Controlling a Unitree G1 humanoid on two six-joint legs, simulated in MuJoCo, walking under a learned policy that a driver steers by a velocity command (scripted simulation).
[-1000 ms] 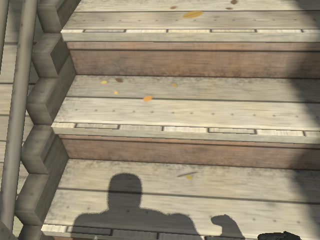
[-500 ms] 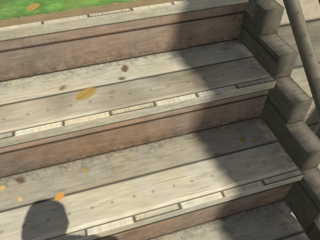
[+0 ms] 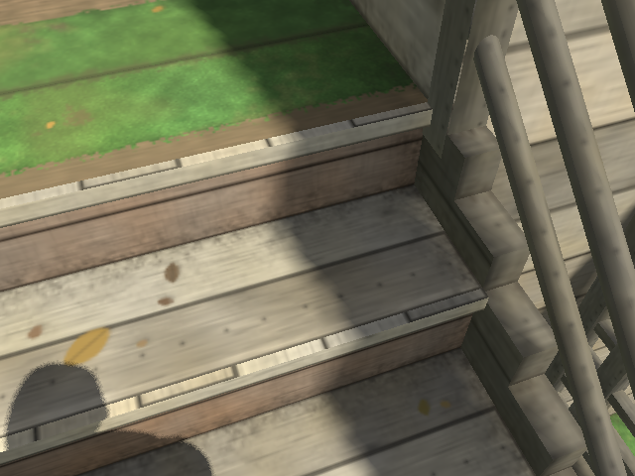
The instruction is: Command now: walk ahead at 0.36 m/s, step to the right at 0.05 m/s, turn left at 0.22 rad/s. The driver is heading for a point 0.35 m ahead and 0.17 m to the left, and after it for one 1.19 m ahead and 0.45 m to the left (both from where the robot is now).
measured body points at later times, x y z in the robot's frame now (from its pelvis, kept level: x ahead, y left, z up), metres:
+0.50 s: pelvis +0.18 +0.14 +0.09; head +0.19 +0.14 +0.54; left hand +0.14 +0.34 -0.07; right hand +0.45 -0.01 +0.01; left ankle +0.24 +0.26 -0.48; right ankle +0.09 -0.10 -0.64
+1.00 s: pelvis +0.41 +0.22 +0.30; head +0.41 +0.23 +0.74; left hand +0.53 +0.49 +0.21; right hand +0.48 +0.03 +0.14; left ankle +0.24 +0.25 -0.46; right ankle +0.56 +0.18 -0.27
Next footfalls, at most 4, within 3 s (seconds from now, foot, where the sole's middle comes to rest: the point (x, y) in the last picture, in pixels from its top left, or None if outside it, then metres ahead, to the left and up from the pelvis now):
0.46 left None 0.27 0.27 -0.51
1.00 right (204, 316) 0.59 0.19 -0.32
1.50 left None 0.78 0.53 -0.13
2.02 right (128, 73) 0.97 0.34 -0.13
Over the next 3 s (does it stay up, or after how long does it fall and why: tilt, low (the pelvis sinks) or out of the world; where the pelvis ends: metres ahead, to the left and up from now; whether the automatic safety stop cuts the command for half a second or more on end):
stays up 1.06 0.47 0.62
